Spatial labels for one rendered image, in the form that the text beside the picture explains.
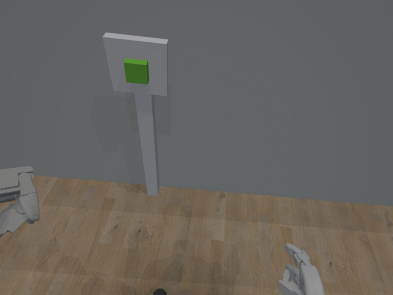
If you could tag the right robot hand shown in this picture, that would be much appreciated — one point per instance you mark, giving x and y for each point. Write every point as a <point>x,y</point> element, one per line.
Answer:
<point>307,280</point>

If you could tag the left robot hand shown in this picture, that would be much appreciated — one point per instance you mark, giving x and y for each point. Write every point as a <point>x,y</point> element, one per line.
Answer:
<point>16,184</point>

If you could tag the button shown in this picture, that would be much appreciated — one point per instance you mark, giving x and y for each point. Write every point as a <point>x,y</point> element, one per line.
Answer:
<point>136,71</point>

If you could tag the panel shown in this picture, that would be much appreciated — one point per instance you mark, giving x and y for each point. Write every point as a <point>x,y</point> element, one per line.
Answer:
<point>118,47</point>

